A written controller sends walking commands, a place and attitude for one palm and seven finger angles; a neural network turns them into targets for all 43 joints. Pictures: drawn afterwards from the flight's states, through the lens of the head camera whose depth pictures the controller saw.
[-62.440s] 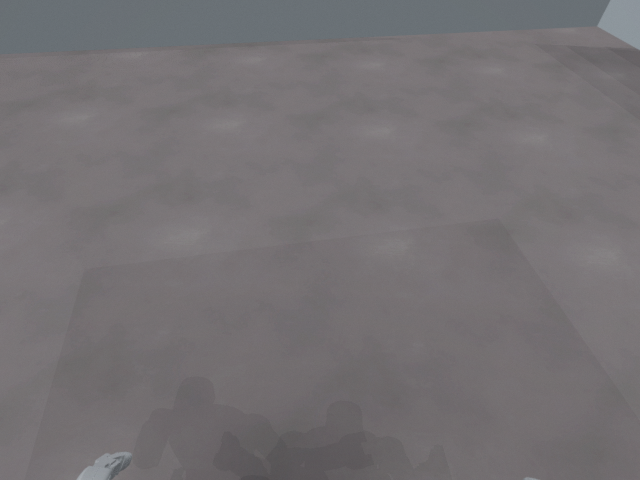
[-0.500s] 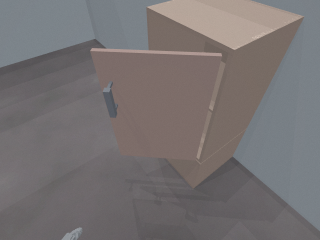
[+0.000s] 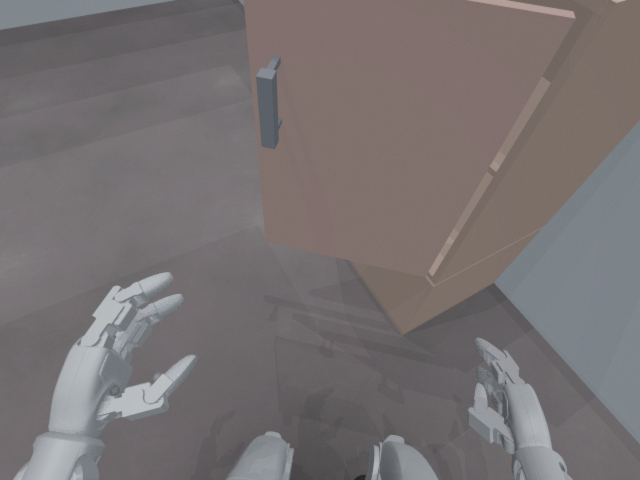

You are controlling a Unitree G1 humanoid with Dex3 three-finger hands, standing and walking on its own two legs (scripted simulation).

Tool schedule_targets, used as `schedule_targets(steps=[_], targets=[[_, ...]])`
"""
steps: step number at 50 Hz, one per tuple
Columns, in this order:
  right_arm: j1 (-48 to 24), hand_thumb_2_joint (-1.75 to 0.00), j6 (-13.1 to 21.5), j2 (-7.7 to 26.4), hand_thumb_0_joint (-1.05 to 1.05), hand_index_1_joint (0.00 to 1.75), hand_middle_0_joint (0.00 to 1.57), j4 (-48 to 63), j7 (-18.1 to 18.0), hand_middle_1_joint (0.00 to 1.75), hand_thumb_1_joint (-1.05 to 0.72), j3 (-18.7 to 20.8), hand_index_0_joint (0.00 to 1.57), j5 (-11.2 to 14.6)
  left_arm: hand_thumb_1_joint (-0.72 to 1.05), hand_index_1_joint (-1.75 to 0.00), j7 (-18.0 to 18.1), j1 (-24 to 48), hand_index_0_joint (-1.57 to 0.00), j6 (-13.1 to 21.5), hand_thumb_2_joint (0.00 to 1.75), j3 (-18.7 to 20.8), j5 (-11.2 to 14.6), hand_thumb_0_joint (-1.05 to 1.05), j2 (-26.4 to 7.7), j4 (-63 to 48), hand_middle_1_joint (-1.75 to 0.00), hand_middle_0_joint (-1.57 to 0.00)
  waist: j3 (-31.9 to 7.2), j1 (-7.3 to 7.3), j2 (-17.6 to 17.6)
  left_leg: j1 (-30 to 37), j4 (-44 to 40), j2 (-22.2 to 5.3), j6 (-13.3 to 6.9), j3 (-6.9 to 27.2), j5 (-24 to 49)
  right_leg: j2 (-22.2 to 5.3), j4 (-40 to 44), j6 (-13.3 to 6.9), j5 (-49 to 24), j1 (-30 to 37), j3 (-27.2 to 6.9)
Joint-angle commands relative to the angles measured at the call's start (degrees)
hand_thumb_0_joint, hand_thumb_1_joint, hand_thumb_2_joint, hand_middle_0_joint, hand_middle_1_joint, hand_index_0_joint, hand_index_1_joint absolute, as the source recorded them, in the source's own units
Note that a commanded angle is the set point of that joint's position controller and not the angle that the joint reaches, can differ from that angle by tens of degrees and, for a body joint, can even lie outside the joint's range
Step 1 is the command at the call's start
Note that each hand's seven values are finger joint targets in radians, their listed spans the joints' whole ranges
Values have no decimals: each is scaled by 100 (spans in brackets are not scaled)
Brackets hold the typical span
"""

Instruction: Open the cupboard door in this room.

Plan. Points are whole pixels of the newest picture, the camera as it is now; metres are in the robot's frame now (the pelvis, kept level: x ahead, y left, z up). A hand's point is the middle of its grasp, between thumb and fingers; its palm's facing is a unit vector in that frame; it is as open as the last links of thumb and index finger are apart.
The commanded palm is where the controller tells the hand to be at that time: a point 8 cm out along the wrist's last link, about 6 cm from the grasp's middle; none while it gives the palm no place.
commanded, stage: raise the hand with hooked fingers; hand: left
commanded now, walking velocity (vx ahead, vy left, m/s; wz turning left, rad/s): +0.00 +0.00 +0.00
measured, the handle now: (272, 103) +0.60 +0.15 +0.10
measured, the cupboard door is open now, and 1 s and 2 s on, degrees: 48 48 48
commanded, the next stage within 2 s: move the hooked fingers beside the handle in 1.50 s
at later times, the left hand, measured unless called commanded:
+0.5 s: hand (148, 314) +0.26 +0.23 +0.07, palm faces -0.12 -0.99 -0.06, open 12.7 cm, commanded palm +0.24 +0.29 +0.09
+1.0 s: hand (110, 234) +0.32 +0.27 +0.13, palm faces -0.04 -1.00 -0.05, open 14.0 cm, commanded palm +0.29 +0.31 +0.12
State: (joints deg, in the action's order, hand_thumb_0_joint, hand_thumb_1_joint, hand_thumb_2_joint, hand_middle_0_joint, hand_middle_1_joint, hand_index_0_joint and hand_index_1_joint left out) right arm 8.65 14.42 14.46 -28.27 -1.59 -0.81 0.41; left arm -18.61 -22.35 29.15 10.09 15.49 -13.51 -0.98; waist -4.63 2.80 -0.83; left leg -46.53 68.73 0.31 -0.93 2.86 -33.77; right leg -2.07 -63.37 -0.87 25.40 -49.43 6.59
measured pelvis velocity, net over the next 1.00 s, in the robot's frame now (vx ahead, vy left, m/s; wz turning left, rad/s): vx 0.02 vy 0.00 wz -0.02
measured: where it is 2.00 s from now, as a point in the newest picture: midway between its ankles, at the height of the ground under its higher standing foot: outside the picture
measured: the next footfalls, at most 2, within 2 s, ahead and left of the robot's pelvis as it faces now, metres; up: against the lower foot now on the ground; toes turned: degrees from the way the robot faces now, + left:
none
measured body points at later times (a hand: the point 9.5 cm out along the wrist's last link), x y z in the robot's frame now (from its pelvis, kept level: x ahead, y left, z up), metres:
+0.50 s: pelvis +0.01 +0.02 +0.02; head +0.07 +0.03 +0.47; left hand +0.26 +0.28 +0.08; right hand +0.17 -0.25 -0.04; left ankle +0.00 +0.11 -0.65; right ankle +0.06 -0.12 -0.65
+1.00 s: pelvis +0.02 +0.00 +0.04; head +0.07 +0.01 +0.49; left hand +0.31 +0.32 +0.13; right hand +0.17 -0.25 -0.03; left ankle +0.00 +0.11 -0.65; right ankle +0.06 -0.12 -0.65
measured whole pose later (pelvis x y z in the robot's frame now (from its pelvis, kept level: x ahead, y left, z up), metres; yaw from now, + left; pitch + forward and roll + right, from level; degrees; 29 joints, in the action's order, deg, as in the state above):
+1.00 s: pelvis +0.02 +0.00 +0.04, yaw -1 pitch +9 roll -2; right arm 16.2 11.9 15.9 -32.0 -4.6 -3.6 2.2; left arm -31.1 2.1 13.8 25.6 21.2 -25.1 20.9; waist -4.4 -0.3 1.0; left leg -33.7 53.0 -0.4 -0.9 1.1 -28.6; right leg -0.7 -48.6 -0.6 20.4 -37.4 4.9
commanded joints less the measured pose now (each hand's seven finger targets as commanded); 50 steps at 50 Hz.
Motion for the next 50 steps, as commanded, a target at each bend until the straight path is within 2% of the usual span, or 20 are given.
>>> schedule_targets(steps=[1,3,5,6,7,8,12,15,18,23,26,29,31,33,34,37,40,43,47,50], targets=[[310,-90,222,860,0,30,20,641,-144,30,-90,341,20,158,18,-76,-381,778,-25,-365,59,-4,-79,0,-782,-800,-76,-25,-1225,-586,482,321,-1471,-8,-12,118,1244,270,1055,-47,-274,848,-347],[201,-90,132,866,0,30,20,750,-171,30,-90,339,20,222,13,-80,-500,347,-25,-997,57,420,69,0,-970,-271,-80,-25,-1336,-323,240,318,-1699,35,28,122,1379,301,1127,-65,-362,1215,-264],[61,-90,58,812,0,30,20,944,-192,30,-90,322,20,249,8,-82,-459,338,-26,-1367,55,767,263,0,-1110,-652,-82,-26,-1733,-148,75,414,-1887,70,59,72,1552,238,1200,-12,-488,1610,-214],[22,-90,48,767,0,30,20,992,-203,30,-90,304,20,236,6,-84,-379,338,-26,-1438,54,939,377,0,-1134,-861,-84,-26,-1901,-59,96,481,-1944,77,75,56,1720,221,1188,-11,-612,1792,-189],[14,-90,40,690,0,30,20,1013,-207,30,-90,282,20,217,4,-86,-266,303,-26,-1465,53,1077,481,0,-1131,-933,-86,-26,-1881,-13,-25,469,-1997,76,92,58,1814,226,1208,-8,-676,1898,-170],[-27,-90,45,664,0,30,20,1008,-221,30,-90,250,20,179,1,-87,-177,385,-26,-1405,52,1300,582,0,-1287,-1033,-87,-26,-1811,96,105,477,-1982,87,121,47,1985,256,1175,-64,-801,1984,-185],[262,-90,132,637,0,30,20,802,-177,30,-90,263,20,127,-8,-93,164,583,-27,-825,48,1094,452,0,-1043,-1106,-93,-27,-1324,-157,154,534,-2010,6,147,30,1969,263,1210,-52,-721,1526,-144],[434,-90,197,788,0,30,20,686,-165,30,-90,260,20,127,-15,-98,3,1033,-27,-549,45,794,258,0,-1077,-859,-98,-27,-1099,-373,485,577,-1961,-3,131,37,1664,251,1238,-74,-438,1190,-193],[520,-90,275,921,0,30,20,675,-204,30,-90,269,20,183,-22,-102,-304,1313,-28,-633,42,590,252,0,-1109,-611,-102,-28,-1026,-507,498,688,-2020,-7,107,100,1455,262,1321,-80,-357,1140,-203],[564,-90,291,990,0,30,20,660,-300,30,-90,280,20,203,-34,-110,-477,1527,-29,-869,37,1442,421,0,-2000,-717,-110,-29,-1508,-254,725,1048,-2124,2,113,89,2097,270,1405,-108,-876,1758,-229],[544,-90,249,892,0,30,20,653,-288,30,-90,249,20,202,-41,-114,-384,1532,-29,-851,34,1598,578,0,-1910,-755,-114,-29,-1520,-176,844,1263,-2200,-16,184,69,2592,273,1426,-95,-1264,1947,-179],[596,-90,189,892,0,30,20,630,-256,30,-90,222,20,196,-48,-118,-393,1677,-30,-915,31,1560,619,0,-1817,-448,-118,-30,-1354,-250,773,1349,-2201,-44,208,43,2913,311,1457,-91,-1569,1945,-155],[596,-90,155,920,0,30,20,598,-240,30,-90,219,20,214,-50,-120,-483,1793,-30,-1030,30,1424,563,0,-1735,-106,-120,-30,-1112,-322,829,1266,-2234,-37,196,4,2704,288,1552,-75,-1501,1870,-177],[623,-90,122,991,0,30,20,620,-254,30,-90,200,20,229,-50,-120,-662,2043,-30,-1212,30,1300,513,0,-1740,292,-120,-30,-912,-397,621,1184,-2273,-38,158,14,2535,313,1619,-94,-1445,1865,-190],[619,-90,102,1010,0,30,20,610,-258,30,-90,194,20,242,-50,-120,-761,2262,-30,-1284,30,1272,463,0,-1806,344,-120,-30,-1008,-423,698,1219,-2302,-33,134,-13,2416,297,1689,-74,-1382,1870,-226],[615,-90,101,1022,0,30,20,625,-322,30,-90,204,20,246,-50,-120,-960,2600,-30,-1399,30,1512,525,0,-2072,508,-120,-30,-1233,-413,365,1268,-2343,-17,77,-25,2371,271,1817,-47,-1461,2117,-284],[610,-90,92,998,0,30,20,596,-353,30,-90,164,20,218,-50,-120,-1074,3091,-30,-1270,30,1876,641,0,-2474,398,-120,-30,-1568,-324,520,1479,-2364,1,86,-36,2627,285,1823,-73,-1690,2395,-339],[616,-90,90,982,0,30,20,517,-371,30,-90,135,20,181,-50,-120,-1082,3298,-30,-1111,30,2169,737,0,-2732,612,-120,-30,-1486,-272,449,1413,-2340,8,83,-65,2716,313,1849,-94,-1825,2545,-392],[642,-90,65,989,0,30,20,406,-371,30,-90,145,20,214,-50,-120,-1227,3431,-30,-1130,30,2050,711,0,-2603,1090,-120,-30,-1382,-310,722,1464,-2446,2,77,-114,2697,253,1946,-79,-1821,2482,-409],[702,-90,22,1027,0,30,20,408,-370,30,-90,154,20,239,-50,-120,-1407,3545,-30,-1337,30,2025,696,0,-2657,1517,-120,-30,-1357,-319,600,1481,-2533,0,54,-136,2708,250,2040,-72,-1872,2564,-424]])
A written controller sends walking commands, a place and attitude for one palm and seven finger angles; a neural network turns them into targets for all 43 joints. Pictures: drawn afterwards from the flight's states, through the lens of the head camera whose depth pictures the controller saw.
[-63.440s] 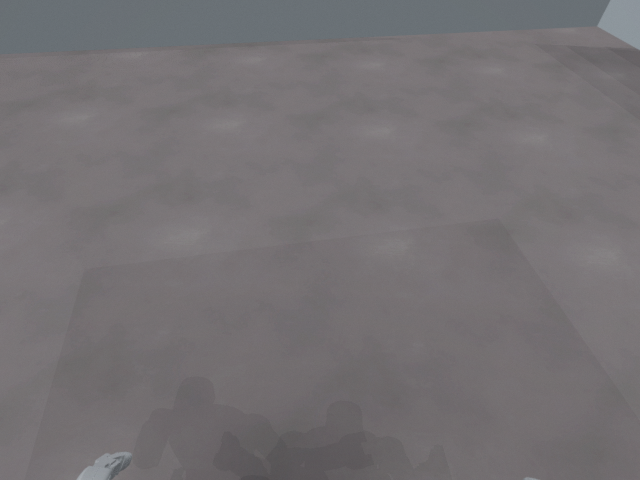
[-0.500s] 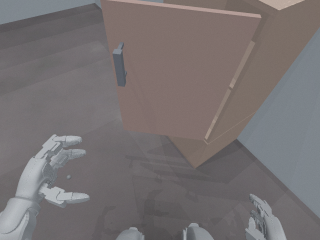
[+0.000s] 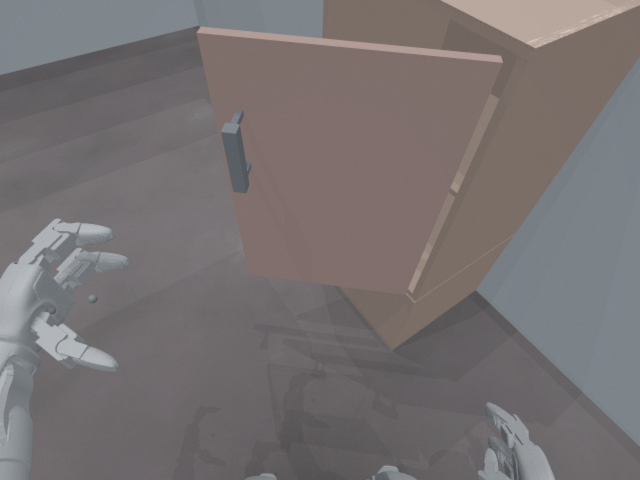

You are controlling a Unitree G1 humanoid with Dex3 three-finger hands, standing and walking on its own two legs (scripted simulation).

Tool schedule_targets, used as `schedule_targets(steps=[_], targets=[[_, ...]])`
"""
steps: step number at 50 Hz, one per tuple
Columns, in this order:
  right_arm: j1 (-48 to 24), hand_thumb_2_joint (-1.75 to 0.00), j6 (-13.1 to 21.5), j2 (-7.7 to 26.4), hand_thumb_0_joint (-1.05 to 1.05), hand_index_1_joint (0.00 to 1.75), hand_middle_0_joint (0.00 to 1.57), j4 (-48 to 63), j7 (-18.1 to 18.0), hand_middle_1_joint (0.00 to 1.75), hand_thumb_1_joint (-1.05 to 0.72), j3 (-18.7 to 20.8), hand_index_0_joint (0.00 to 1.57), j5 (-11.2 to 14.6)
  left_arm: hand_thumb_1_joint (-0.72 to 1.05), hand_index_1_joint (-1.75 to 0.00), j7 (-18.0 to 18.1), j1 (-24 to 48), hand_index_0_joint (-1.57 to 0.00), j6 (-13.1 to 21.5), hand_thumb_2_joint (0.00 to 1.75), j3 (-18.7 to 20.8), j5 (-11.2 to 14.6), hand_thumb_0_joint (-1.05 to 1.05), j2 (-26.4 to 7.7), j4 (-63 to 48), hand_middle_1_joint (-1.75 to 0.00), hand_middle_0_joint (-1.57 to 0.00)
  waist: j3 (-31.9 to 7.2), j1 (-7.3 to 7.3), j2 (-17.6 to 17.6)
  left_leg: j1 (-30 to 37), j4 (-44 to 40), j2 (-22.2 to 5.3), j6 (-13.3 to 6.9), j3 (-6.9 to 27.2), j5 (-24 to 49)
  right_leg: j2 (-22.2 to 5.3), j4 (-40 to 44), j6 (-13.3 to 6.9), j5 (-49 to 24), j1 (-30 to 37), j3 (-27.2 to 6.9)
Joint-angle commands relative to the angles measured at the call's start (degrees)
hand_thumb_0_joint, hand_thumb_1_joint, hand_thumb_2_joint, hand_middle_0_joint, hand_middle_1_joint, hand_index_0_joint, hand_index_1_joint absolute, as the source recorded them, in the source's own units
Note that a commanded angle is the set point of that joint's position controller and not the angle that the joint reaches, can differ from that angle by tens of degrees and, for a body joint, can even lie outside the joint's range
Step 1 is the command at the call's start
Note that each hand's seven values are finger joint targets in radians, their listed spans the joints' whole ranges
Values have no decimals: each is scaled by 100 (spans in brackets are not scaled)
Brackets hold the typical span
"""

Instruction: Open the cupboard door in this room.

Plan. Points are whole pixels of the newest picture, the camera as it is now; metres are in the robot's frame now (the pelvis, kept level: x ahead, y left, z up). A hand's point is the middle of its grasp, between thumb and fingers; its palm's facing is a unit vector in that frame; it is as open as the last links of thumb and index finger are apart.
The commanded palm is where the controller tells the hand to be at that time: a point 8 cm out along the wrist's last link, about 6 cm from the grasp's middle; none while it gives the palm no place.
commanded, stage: raise the hand with hooked fingers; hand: left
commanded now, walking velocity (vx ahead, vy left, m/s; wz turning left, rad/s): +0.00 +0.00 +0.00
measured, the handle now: (239, 151) +0.57 +0.17 +0.06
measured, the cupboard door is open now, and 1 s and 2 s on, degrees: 48 48 48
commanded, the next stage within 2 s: move the hooked fingers beside the handle in 0.50 s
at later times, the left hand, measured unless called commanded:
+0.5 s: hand (103, 307) +0.28 +0.26 +0.08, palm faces -0.04 -1.00 -0.04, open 14.0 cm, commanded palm +0.25 +0.31 +0.08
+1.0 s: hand (130, 258) +0.35 +0.26 +0.07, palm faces -0.07 -1.00 +0.00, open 14.0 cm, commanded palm +0.33 +0.31 +0.08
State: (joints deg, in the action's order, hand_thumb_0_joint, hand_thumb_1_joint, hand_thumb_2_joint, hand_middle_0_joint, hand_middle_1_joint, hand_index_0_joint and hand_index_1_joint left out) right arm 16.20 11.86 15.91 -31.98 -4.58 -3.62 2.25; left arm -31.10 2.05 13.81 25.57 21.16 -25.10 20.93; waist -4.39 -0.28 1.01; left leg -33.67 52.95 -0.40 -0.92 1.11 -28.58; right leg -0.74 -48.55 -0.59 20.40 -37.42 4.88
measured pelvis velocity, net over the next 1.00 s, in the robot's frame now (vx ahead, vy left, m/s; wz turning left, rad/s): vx -0.01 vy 0.00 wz -0.01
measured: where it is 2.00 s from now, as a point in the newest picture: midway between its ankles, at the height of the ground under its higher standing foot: outside the picture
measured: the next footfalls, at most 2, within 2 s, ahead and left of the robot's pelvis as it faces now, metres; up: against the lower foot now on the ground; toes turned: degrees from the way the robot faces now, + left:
none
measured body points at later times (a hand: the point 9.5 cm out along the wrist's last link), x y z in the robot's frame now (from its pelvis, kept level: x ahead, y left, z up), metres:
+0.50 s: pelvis -0.01 +0.00 +0.00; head +0.04 +0.00 +0.45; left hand +0.28 +0.32 +0.08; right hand +0.14 -0.25 -0.08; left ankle -0.02 +0.10 -0.69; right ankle +0.04 -0.12 -0.69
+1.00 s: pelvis -0.01 +0.00 +0.00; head +0.06 +0.01 +0.45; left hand +0.35 +0.31 +0.08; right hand +0.12 -0.26 -0.09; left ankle -0.02 +0.10 -0.69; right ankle +0.04 -0.12 -0.69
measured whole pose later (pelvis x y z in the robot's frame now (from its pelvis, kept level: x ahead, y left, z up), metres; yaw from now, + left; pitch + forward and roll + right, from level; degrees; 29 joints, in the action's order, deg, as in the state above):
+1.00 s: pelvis -0.01 +0.00 +0.00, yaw -1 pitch +11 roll -1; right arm 17.4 10.2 16.5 -32.7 -5.0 -3.4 2.0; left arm -32.2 18.7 14.9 25.3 17.4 -27.4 39.0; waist -3.7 -2.6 -0.1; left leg -36.0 51.9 -0.2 -1.0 0.0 -27.1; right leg -0.8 -48.1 -0.6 18.9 -40.4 3.7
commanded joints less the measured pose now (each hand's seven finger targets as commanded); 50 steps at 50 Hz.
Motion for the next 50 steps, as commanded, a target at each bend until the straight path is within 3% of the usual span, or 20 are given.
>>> schedule_targets(steps=[1,3,6,8,11,14,16,19,23,28,30,36,39,42,45,48,49,50], targets=[[-53,-90,275,894,0,30,20,808,-60,30,-90,442,20,62,-50,-120,-216,1008,-30,133,30,395,113,0,-1416,-581,-120,-30,-1388,13,403,165,-989,76,52,38,2140,107,578,-99,-1305,1356,-243],[-51,-90,294,905,0,30,20,866,-33,30,-90,454,20,61,-50,-120,-301,932,-30,105,30,325,164,0,-1321,-589,-120,-30,-1349,29,338,205,-991,83,39,37,2253,122,596,-116,-1424,1389,-257],[-17,-90,282,912,0,30,20,896,5,30,-90,489,20,43,-50,-120,-230,967,-30,217,30,465,135,0,-1473,-757,-120,-30,-1469,53,222,236,-1044,79,43,43,2252,130,589,-93,-1378,1391,-234],[-19,-90,276,910,0,30,20,904,19,30,-90,467,20,8,-50,-120,-125,1061,-30,337,30,643,169,0,-1647,-727,-120,-30,-1228,66,163,86,-1061,89,45,31,1964,148,638,-120,-1097,1344,-280],[-28,-90,261,880,0,30,20,917,11,30,-90,471,20,10,-50,-120,5,1139,-30,525,30,709,165,0,-1611,-724,-120,-30,-1261,58,158,20,-1123,100,34,6,1679,122,669,-96,-800,1378,-311],[-6,-90,271,859,0,30,20,890,-4,30,-90,464,20,6,-50,-120,26,1259,-30,619,30,630,81,0,-1630,-885,-120,-30,-1462,43,541,186,-1124,102,28,-18,1739,115,642,-112,-864,1425,-343],[-15,-90,295,844,0,30,20,869,-24,30,-90,461,20,19,-50,-120,1,1207,-30,611,30,489,57,0,-1499,-871,-120,-30,-1411,-7,571,214,-1122,98,13,-23,1666,103,691,-91,-828,1356,-352],[-22,-90,299,879,0,30,20,831,-56,30,-90,451,20,31,-50,-120,-92,1231,-30,546,30,443,71,0,-1499,-737,-120,-30,-1321,-47,332,108,-1112,84,-6,-7,1565,109,752,-84,-749,1390,-386],[-42,-90,326,897,0,30,20,807,-81,30,-90,437,20,18,-50,-120,-120,1303,-30,502,30,562,119,0,-1617,-662,-120,-30,-1218,-19,317,112,-1111,87,3,18,1586,115,746,-103,-762,1358,-360],[-79,-90,338,875,0,30,20,822,-78,30,-90,422,20,32,-50,-120,-142,1313,-30,486,30,459,129,0,-1489,-550,-120,-30,-1119,-13,292,101,-1128,87,16,27,1521,113,740,-107,-691,1294,-347],[-65,-90,345,865,0,30,20,839,-79,30,-90,427,20,27,-50,-120,-146,1301,-30,498,30,488,118,0,-1502,-587,-120,-30,-1334,8,276,150,-1134,98,12,24,1622,104,712,-88,-827,1394,-344],[32,-90,316,899,0,30,20,619,-174,30,-90,412,20,29,-50,-120,-141,2515,-30,539,30,200,7,0,-1443,-190,-120,-30,-1142,-243,350,103,-1067,81,28,59,1362,103,694,-73,-586,986,-335],[115,-90,294,911,0,30,20,585,-189,30,-90,425,20,21,-50,-120,-146,2784,-30,565,30,191,-70,0,-1561,-79,-120,-30,-1479,-208,429,237,-1040,80,35,66,1533,98,622,-95,-743,1060,-346],[142,-90,237,917,0,30,20,561,-179,30,-90,420,20,14,-50,-120,-118,2930,-30,520,30,174,-165,0,-1605,254,-120,-30,-1503,-211,428,153,-1025,82,45,50,1614,81,582,-92,-844,1037,-338],[228,-90,129,946,0,30,20,579,-132,30,-90,416,20,-11,-50,-120,-99,2915,-30,471,30,551,-182,0,-1973,671,-120,-30,-1644,-103,249,-69,-991,79,59,28,1745,96,516,-105,-1021,1281,-363],[266,-90,63,942,0,30,20,625,-82,30,-90,410,20,-22,-50,-120,-87,3211,-30,484,30,398,-209,0,-1866,756,-120,-30,-1670,-102,524,-24,-961,78,80,9,1945,110,440,-138,-1215,1216,-351],[325,-90,30,945,0,30,20,609,-63,30,-90,436,20,-15,-50,-120,-69,3324,-30,521,30,446,-247,0,-1961,694,-120,-30,-1827,-129,448,32,-957,58,78,17,2036,121,421,-115,-1298,1228,-338],[360,-90,7,936,0,30,20,635,-51,30,-90,448,20,-19,-50,-120,-65,3174,-30,520,30,377,-253,0,-1832,766,-120,-30,-1895,-106,468,79,-951,60,82,14,2192,128,400,-113,-1403,1224,-332]])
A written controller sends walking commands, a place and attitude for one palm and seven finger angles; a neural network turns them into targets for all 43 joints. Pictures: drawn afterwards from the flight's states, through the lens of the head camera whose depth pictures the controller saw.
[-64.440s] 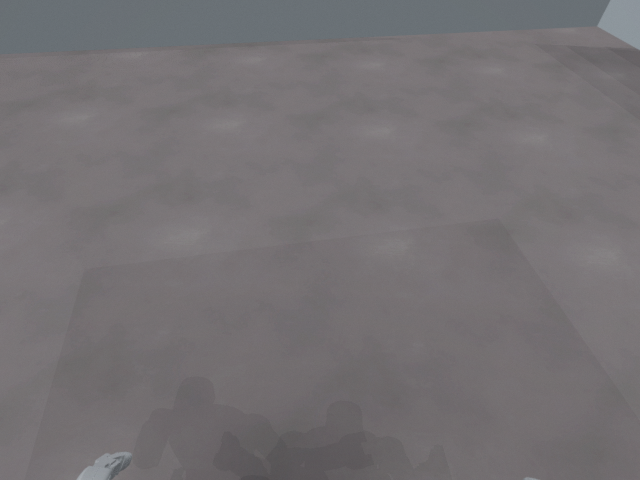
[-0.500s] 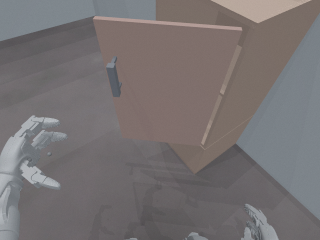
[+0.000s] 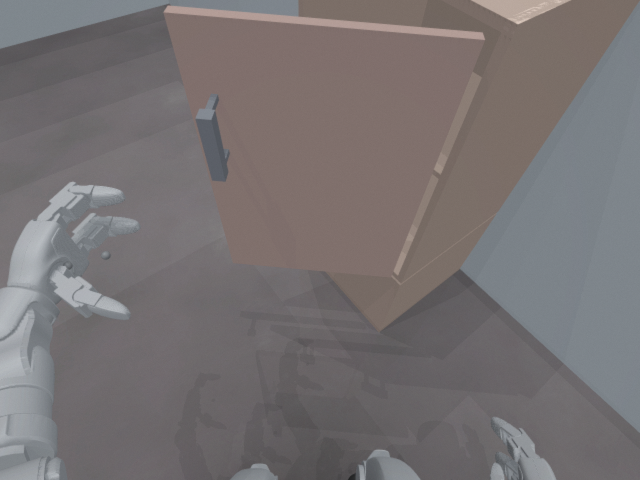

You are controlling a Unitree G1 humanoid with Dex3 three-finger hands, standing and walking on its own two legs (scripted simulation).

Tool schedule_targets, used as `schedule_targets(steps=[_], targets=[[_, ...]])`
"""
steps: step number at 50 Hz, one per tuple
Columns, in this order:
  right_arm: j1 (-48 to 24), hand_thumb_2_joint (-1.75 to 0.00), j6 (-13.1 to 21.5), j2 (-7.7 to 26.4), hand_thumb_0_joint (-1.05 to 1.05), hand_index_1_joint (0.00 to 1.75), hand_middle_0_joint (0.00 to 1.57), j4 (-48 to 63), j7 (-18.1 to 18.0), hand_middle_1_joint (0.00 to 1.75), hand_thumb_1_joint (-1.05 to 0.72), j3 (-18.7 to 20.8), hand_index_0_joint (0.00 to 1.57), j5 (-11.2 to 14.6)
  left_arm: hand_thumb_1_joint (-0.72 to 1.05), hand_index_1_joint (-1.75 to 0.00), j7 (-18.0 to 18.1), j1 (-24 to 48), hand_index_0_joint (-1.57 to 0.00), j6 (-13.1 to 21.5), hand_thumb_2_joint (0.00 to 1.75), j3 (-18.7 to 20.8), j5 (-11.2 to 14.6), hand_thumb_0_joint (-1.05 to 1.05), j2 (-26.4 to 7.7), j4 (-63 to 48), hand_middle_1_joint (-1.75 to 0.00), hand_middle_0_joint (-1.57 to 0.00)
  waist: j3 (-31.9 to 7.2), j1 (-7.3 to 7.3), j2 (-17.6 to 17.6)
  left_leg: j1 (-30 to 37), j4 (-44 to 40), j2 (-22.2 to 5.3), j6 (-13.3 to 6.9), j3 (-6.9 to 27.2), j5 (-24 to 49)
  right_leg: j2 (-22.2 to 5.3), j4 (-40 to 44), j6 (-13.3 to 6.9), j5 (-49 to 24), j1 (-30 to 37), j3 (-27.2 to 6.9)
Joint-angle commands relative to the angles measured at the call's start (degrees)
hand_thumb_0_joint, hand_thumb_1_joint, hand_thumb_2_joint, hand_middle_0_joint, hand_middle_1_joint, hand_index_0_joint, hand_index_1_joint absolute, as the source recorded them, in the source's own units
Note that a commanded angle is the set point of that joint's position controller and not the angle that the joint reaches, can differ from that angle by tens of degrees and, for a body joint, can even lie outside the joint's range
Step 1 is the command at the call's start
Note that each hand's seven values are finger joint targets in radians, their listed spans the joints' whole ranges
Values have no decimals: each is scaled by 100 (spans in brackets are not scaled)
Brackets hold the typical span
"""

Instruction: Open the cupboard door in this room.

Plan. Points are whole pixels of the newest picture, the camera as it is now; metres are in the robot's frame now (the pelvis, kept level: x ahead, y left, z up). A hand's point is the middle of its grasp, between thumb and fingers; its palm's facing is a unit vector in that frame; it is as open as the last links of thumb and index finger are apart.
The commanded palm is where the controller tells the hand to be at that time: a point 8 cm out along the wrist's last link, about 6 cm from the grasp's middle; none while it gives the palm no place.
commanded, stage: move the hooked fingers beside the handle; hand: left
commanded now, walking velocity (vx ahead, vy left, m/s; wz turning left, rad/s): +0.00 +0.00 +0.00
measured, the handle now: (216, 138) +0.58 +0.18 +0.06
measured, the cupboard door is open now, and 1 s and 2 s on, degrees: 48 48 48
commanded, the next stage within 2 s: none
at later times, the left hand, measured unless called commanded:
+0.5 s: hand (140, 209) +0.42 +0.24 +0.07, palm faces -0.05 -1.00 +0.00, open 14.0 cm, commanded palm +0.41 +0.30 +0.07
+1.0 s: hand (165, 164) +0.51 +0.23 +0.07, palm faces -0.07 -1.00 +0.00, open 14.0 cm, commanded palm +0.50 +0.29 +0.07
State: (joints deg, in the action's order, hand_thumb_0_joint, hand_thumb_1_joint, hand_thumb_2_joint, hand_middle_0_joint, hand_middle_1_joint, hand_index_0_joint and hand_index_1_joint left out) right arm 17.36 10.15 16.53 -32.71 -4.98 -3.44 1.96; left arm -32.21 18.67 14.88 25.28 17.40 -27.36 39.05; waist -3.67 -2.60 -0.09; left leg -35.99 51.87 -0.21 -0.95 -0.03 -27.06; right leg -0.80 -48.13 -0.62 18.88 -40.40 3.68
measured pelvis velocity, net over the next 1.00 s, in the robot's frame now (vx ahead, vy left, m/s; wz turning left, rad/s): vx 0.00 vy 0.00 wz -0.03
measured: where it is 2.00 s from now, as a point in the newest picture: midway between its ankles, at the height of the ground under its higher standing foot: outside the picture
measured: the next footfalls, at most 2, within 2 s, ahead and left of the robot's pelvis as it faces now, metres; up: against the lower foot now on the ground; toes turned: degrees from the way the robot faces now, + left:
none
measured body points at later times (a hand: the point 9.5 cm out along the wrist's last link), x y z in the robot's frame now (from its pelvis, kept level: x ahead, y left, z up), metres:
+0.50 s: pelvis +0.00 +0.00 +0.00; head +0.09 +0.02 +0.44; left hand +0.42 +0.30 +0.08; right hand +0.08 -0.27 -0.11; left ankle -0.02 +0.11 -0.69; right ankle +0.05 -0.12 -0.69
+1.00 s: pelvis +0.00 +0.00 -0.02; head +0.14 +0.02 +0.41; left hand +0.51 +0.29 +0.07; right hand -0.01 -0.27 -0.12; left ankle -0.02 +0.11 -0.69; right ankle +0.05 -0.12 -0.69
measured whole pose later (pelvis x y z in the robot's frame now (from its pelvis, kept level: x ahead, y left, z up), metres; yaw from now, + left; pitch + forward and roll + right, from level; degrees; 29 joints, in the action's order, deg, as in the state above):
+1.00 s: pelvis +0.00 +0.00 -0.02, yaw -2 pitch +21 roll -2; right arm 23.5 -1.6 17.3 -34.4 -2.6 -3.8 0.2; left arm -27.4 53.0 19.1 27.9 6.9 -39.3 69.5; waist -3.6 -10.6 0.0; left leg -50.0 57.6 -1.5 -1.4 -0.6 -28.4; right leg 0.4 -51.5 -0.3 18.4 -53.9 3.1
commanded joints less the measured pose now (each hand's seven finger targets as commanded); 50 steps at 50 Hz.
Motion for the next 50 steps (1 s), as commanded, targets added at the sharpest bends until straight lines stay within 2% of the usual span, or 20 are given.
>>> schedule_targets(steps=[1,4,7,12,15,19,20,22,25,28,31,33,34,38,41,43,44,48,49,50], targets=[[273,-90,160,882,0,30,20,712,5,30,-90,435,20,8,-50,-120,59,1623,-30,429,30,322,121,0,-1537,-1082,-120,-30,-2002,84,510,314,-837,34,83,124,2065,131,362,-94,-1297,1503,-204],[394,-90,63,915,0,30,20,664,37,30,-90,456,20,-8,-50,-120,79,1854,-30,480,30,447,90,0,-1724,-973,-120,-30,-2031,61,509,290,-806,10,91,131,2179,159,322,-108,-1404,1483,-197],[453,-90,-6,900,0,30,20,653,60,30,-90,492,20,2,-50,-120,138,1822,-30,519,30,348,67,0,-1551,-925,-120,-30,-2094,42,532,336,-807,8,89,116,2274,150,336,-87,-1465,1435,-200],[564,-90,-132,911,0,30,20,550,76,30,-90,503,20,0,-50,-120,287,2466,-30,567,30,83,-60,0,-1387,-716,-120,-30,-2010,-90,526,380,-798,-10,95,161,2178,164,332,-83,-1302,1187,-174],[663,-90,-232,932,0,30,20,481,77,30,-90,511,20,-29,-50,-120,370,2709,-30,623,30,351,-130,0,-1721,-507,-120,-30,-2226,-75,429,275,-747,6,71,121,2183,158,307,-78,-1458,1421,-235],[696,-90,-352,912,0,30,20,450,90,30,-90,473,20,-41,-50,-120,427,3107,-30,701,30,344,-266,0,-1833,-142,-120,-30,-2178,-111,555,140,-696,5,47,80,2133,161,257,-86,-1495,1375,-276],[725,-90,-384,924,0,30,20,408,89,30,-90,475,20,-30,-50,-120,437,3209,-30,710,30,363,-299,0,-1889,71,-120,-30,-2103,-164,387,67,-691,-13,37,90,2023,164,269,-76,-1419,1311,-259],[735,-90,-425,925,0,30,20,397,97,30,-90,448,20,-36,-50,-120,439,3635,-30,746,30,202,-377,0,-1843,223,-120,-30,-2053,-236,633,-15,-672,-2,29,76,1827,153,256,-79,-1264,1169,-278],[840,-90,-514,974,0,30,20,332,94,30,-90,457,20,-39,-50,-120,384,3959,-30,804,30,309,-448,0,-2099,657,-120,-30,-2149,-278,552,-79,-585,-19,12,94,1840,168,204,-91,-1304,1137,-292],[918,-90,-573,982,0,30,20,298,105,30,-90,447,20,-50,-50,-120,327,4456,-30,854,30,100,-460,0,-1958,869,-120,-30,-2224,-409,545,-39,-489,-29,5,130,1886,192,140,-98,-1287,948,-269],[1024,-90,-669,1043,0,30,20,230,97,30,-90,453,20,-59,-50,-120,314,4648,-30,861,30,286,-534,0,-2290,1181,-120,-30,-2377,-421,478,-161,-440,-39,-2,147,1865,182,121,-78,-1302,948,-292],[1061,-90,-700,1030,0,30,20,243,110,30,-90,438,20,-78,-50,-120,317,4938,-30,887,30,179,-551,0,-2218,1178,-120,-30,-2470,-463,767,-68,-387,-18,7,161,1980,201,57,-103,-1302,806,-282],[1112,-90,-737,1048,0,30,20,187,120,30,-90,450,20,-94,-50,-120,331,5003,-30,896,30,283,-606,0,-2397,1205,-120,-30,-2616,-434,827,-12,-365,-42,26,178,2030,197,43,-90,-1311,799,-283],[1241,-90,-845,1079,0,30,20,198,128,30,-90,427,20,-115,-50,-120,415,5090,-30,844,30,422,-663,0,-2600,1560,-120,-30,-2592,-520,517,-363,-282,-32,-35,156,1982,218,20,-72,-1420,887,-309],[1349,-90,-926,1093,0,30,20,163,143,30,-90,426,20,-133,-50,-120,465,5289,-30,798,30,409,-818,0,-2725,1701,-120,-30,-2643,-558,735,-349,-264,-44,-26,153,1996,216,18,-57,-1402,781,-312],[1405,-90,-969,1115,0,30,20,181,143,30,-90,408,20,-156,-50,-120,496,5538,-30,820,30,437,-847,0,-2853,1705,-120,-30,-2601,-640,650,-416,-231,-49,-42,194,1981,244,-9,-76,-1380,754,-284],[1431,-90,-997,1118,0,30,20,165,153,30,-90,400,20,-156,-50,-120,493,5635,-30,820,30,395,-898,0,-2880,1732,-120,-30,-2695,-650,853,-359,-220,-53,-34,174,1968,241,4,-61,-1349,695,-317],[1559,-90,-1076,1129,0,30,20,157,162,30,-90,383,20,-190,-50,-120,498,5929,-30,838,30,404,-903,0,-2945,1811,-120,-30,-2875,-772,824,-364,-124,-64,-54,200,2133,271,-38,-72,-1506,691,-305],[1601,-90,-1111,1157,0,30,20,120,163,30,-90,385,20,-187,-50,-120,498,5951,-30,808,30,515,-930,0,-3126,1923,-120,-30,-2858,-775,755,-411,-132,-89,-51,195,2050,271,4,-47,-1462,712,-317],[1623,-90,-1126,1160,0,30,20,129,173,30,-90,371,20,-193,-50,-120,487,5990,-30,784,30,492,-956,0,-3130,1943,-120,-30,-2893,-780,919,-408,-133,-79,-48,198,2055,270,-10,-55,-1451,688,-312]])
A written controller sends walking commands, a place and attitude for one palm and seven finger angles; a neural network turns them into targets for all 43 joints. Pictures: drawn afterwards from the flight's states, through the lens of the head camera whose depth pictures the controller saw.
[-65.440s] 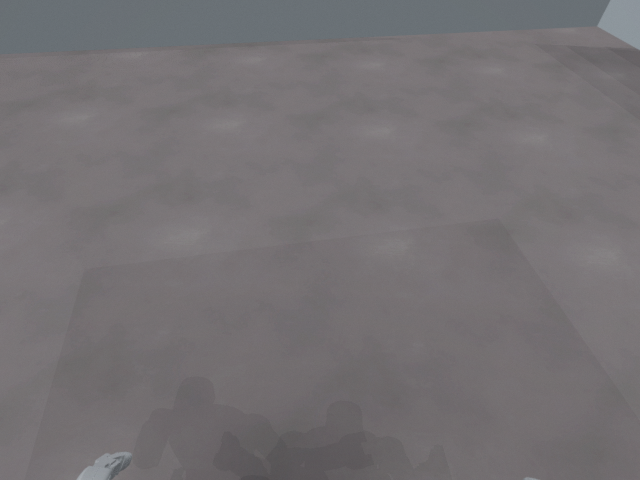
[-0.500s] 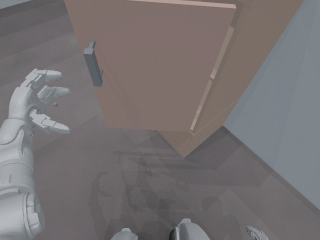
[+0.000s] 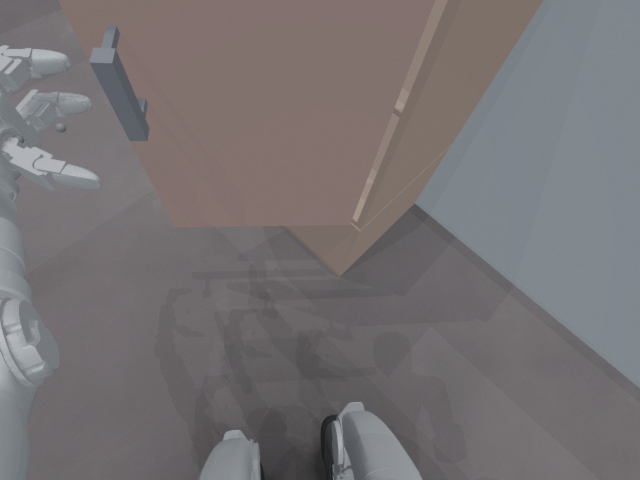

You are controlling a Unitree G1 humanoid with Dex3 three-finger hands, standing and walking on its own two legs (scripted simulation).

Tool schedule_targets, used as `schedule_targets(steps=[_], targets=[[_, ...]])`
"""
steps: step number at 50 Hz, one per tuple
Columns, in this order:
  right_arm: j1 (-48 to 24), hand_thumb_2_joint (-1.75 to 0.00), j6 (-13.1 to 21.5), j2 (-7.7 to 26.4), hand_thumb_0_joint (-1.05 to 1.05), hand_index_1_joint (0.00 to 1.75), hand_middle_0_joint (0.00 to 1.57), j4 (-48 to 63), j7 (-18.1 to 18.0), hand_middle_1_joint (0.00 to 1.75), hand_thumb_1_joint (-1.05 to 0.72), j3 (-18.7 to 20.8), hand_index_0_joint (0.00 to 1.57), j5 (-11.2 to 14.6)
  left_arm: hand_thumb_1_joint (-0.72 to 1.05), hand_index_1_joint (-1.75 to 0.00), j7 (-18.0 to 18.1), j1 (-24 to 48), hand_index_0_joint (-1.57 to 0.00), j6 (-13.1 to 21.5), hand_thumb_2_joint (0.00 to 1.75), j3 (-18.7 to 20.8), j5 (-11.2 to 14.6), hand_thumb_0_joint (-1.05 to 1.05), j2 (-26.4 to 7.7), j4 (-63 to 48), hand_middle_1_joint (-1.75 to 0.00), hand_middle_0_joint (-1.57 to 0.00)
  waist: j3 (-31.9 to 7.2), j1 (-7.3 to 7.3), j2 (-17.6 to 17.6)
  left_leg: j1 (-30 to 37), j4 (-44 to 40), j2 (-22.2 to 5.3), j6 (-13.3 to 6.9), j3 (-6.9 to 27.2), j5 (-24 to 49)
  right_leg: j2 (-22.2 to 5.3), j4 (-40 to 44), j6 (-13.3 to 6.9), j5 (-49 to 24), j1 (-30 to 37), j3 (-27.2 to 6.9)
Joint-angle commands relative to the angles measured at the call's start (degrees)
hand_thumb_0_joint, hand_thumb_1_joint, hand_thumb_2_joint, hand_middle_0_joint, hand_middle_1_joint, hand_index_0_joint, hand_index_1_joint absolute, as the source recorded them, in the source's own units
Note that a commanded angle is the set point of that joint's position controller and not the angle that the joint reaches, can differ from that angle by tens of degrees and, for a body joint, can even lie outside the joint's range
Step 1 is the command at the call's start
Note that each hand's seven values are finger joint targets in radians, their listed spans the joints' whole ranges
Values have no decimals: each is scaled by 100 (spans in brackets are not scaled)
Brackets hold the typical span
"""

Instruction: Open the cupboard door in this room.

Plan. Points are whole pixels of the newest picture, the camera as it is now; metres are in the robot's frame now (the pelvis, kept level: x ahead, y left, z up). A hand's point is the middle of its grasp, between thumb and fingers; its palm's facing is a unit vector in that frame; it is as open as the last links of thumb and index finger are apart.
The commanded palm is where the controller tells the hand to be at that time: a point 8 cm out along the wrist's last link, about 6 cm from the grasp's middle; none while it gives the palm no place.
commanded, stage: move the hooked fingers beside the handle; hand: left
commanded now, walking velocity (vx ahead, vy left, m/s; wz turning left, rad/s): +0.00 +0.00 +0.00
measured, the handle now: (125, 86) +0.58 +0.19 +0.08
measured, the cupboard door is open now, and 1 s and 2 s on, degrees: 48 48 48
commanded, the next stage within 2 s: slide the fingers in behind the handle in 1.90 s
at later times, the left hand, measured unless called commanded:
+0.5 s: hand (64, 111) +0.54 +0.25 +0.07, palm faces -0.04 -1.00 -0.02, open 14.0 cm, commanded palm +0.52 +0.29 +0.08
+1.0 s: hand (69, 112) +0.53 +0.24 +0.08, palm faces +0.00 -1.00 -0.03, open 13.9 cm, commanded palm +0.52 +0.29 +0.08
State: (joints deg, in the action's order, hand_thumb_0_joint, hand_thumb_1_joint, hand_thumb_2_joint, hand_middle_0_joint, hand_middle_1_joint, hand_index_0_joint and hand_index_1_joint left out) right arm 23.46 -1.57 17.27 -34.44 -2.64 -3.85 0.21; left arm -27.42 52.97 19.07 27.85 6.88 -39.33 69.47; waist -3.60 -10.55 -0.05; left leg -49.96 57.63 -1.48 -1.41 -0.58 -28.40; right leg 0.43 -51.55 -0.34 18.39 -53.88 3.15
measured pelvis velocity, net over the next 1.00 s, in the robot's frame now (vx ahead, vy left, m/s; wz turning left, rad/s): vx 0.01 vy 0.00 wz -0.01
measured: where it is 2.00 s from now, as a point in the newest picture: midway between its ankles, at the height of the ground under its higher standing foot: outside the picture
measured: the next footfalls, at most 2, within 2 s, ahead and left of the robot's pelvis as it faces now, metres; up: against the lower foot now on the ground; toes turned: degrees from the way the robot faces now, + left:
none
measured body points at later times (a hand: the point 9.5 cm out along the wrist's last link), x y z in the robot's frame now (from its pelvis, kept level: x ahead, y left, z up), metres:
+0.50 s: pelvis +0.02 +0.01 +0.00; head +0.18 +0.04 +0.42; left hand +0.54 +0.31 +0.08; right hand -0.02 -0.25 -0.09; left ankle -0.02 +0.10 -0.68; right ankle +0.05 -0.12 -0.68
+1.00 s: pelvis +0.01 +0.00 +0.00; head +0.16 +0.03 +0.42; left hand +0.52 +0.30 +0.09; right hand +0.02 -0.26 -0.10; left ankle -0.02 +0.10 -0.68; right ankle +0.05 -0.12 -0.68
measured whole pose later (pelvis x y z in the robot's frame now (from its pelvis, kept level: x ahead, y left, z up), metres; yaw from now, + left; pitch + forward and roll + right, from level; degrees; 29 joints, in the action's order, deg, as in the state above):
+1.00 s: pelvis +0.01 +0.00 +0.00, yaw -1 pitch +22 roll -3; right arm 21.9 -5.1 16.1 -31.5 -1.3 -4.3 -0.6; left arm -23.4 54.7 19.9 28.8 3.9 -40.2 69.9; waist -3.7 -11.8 0.6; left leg -51.3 59.0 -2.2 -1.5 -0.2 -29.9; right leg 1.2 -51.9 -0.2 19.2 -54.9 3.4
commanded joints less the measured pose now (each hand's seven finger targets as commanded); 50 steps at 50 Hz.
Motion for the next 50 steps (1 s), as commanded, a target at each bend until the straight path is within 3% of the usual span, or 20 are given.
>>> schedule_targets(steps=[1,3,5,8,9,10,14,17,19,24,26,28,31,33,35,37,40,45,48,50], targets=[[1041,-90,17,1094,0,30,20,289,-58,30,-90,414,20,-26,-50,-120,17,2554,-30,347,30,294,62,0,-2032,-1068,-120,-30,-2918,29,944,1032,-705,40,3,265,2271,143,333,-89,-1442,2028,-247],[1107,-90,-19,1086,0,30,20,314,-50,30,-90,410,20,-45,-50,-120,8,2672,-30,329,30,145,33,0,-1890,-1092,-120,-30,-2990,-40,1082,1243,-670,27,26,317,2542,167,270,-116,-1517,1838,-178],[1162,-90,-74,1101,0,30,20,256,-43,30,-90,385,20,-55,-50,-120,50,2737,-30,242,30,139,-59,0,-1987,-839,-120,-30,-2753,-112,1016,1121,-645,-7,24,322,2452,169,320,-77,-1412,1668,-175],[1221,-90,-102,1097,0,30,20,270,-44,30,-90,362,20,-74,-50,-120,124,3158,-30,206,30,-20,-80,0,-1823,-809,-120,-30,-2617,-285,1044,1109,-623,-5,6,373,2405,189,310,-89,-1317,1439,-125],[1270,-90,-125,1123,0,30,20,241,-32,30,-90,372,20,-95,-50,-120,149,3225,-30,226,30,60,-140,0,-1982,-857,-120,-30,-2796,-232,1270,1312,-622,-36,68,426,2555,184,294,-93,-1285,1349,-111],[1304,-90,-140,1133,0,30,20,238,-21,30,-90,381,20,-112,-50,-120,180,3208,-30,228,30,76,-143,0,-1960,-831,-120,-30,-2919,-261,1191,1377,-572,-40,62,430,2655,197,283,-88,-1337,1336,-111],[1398,-90,-215,1126,0,30,20,304,39,30,-90,399,20,-155,-50,-120,173,2725,-30,287,30,356,-119,0,-2153,-960,-120,-30,-3451,-54,1348,1627,-501,-68,135,420,3368,218,167,-116,-1808,1601,-92],[1347,-90,-302,1123,0,30,20,396,70,30,-90,385,20,-134,-50,-120,156,2477,-30,159,30,360,-146,0,-2211,-852,-120,-30,-2998,-66,1015,1138,-542,-51,48,299,2995,226,244,-83,-1872,1822,-128],[1349,-90,-335,1113,0,30,20,497,70,30,-90,411,20,-116,-50,-120,145,2324,-30,196,30,498,-157,0,-2384,-1145,-120,-30,-3305,72,1193,1296,-573,-33,55,276,3234,232,215,-106,-2092,2043,-149],[1343,-90,-391,1078,0,30,20,446,118,30,-90,482,20,-131,-50,-120,135,2427,-30,431,30,427,37,0,-2056,-1766,-120,-30,-3407,39,1456,2066,-521,-137,195,418,4021,291,231,-107,-2081,1637,-50],[1311,-90,-398,1043,0,30,20,389,136,30,-90,493,20,-118,-50,-120,105,2398,-30,430,30,130,122,0,-1558,-1684,-120,-30,-3223,-50,1407,2215,-526,-152,218,447,4040,304,291,-92,-1929,1401,-11],[1321,-90,-396,1043,0,30,20,332,122,30,-90,497,20,-115,-50,-120,86,2447,-30,399,30,9,185,0,-1358,-1620,-120,-30,-3023,-97,1442,2276,-552,-153,229,477,4086,313,317,-110,-1867,1303,22],[1334,-90,-420,1024,0,30,20,241,119,30,-90,511,20,-116,-50,-120,144,2318,-30,243,30,-156,106,0,-1137,-1355,-120,-30,-2849,-125,1258,2212,-566,-156,235,499,4028,283,343,-78,-1761,1147,46],[1326,-90,-411,997,0,30,20,272,129,30,-90,517,20,-128,-50,-120,204,2307,-30,257,30,-277,87,0,-943,-1495,-120,-30,-2848,-71,1535,2455,-564,-161,322,575,4428,280,291,-125,-1750,996,99],[1297,-90,-424,967,0,30,20,234,155,30,-90,532,20,-146,-50,-120,289,2271,-30,288,30,-316,78,0,-855,-1581,-120,-30,-2954,-51,1501,2548,-525,-180,353,573,4560,275,289,-105,-1822,1005,86],[1227,-90,-426,967,0,30,20,282,174,30,-90,512,20,-133,-50,-120,395,2229,-30,292,30,-238,110,0,-874,-1379,-120,-30,-2734,-82,1091,2129,-541,-138,270,500,4043,279,303,-89,-1785,1164,59],[1157,-90,-403,976,0,30,20,358,135,30,-90,473,20,-125,-50,-120,548,2447,-30,370,30,100,-9,0,-1411,-1248,-120,-30,-2732,-52,900,1467,-546,-37,136,367,3280,238,239,-95,-1885,1661,-61],[1071,-90,-312,978,0,30,20,452,75,30,-90,413,20,-118,-50,-120,594,2581,-30,543,30,412,-264,0,-2178,-1287,-120,-30,-3006,33,1010,1000,-509,39,42,257,2761,195,173,-105,-2001,2214,-224],[1049,-90,-291,979,0,30,20,508,52,30,-90,380,20,-78,-50,-120,377,2593,-30,531,30,277,-120,0,-2026,-1228,-120,-30,-3127,-29,1012,976,-499,50,4,205,2652,208,202,-106,-2041,2314,-256],[1044,-90,-284,1024,0,30,20,449,27,30,-90,359,20,-56,-50,-120,213,2572,-30,415,30,230,-91,0,-2052,-913,-120,-30,-2928,-95,880,772,-511,37,-10,204,2338,207,250,-77,-1804,2207,-254]])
